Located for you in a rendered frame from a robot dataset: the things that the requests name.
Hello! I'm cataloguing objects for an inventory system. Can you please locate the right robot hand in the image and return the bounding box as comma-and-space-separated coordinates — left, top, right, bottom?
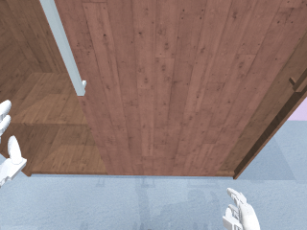
223, 188, 261, 230

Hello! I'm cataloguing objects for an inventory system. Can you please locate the handle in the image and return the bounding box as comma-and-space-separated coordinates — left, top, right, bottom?
293, 68, 307, 92
39, 0, 86, 96

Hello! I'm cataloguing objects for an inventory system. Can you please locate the wardrobe door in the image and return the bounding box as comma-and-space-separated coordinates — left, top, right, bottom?
218, 27, 307, 172
38, 0, 307, 176

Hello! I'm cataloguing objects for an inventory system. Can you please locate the left robot hand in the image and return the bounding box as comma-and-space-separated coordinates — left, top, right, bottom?
0, 100, 27, 189

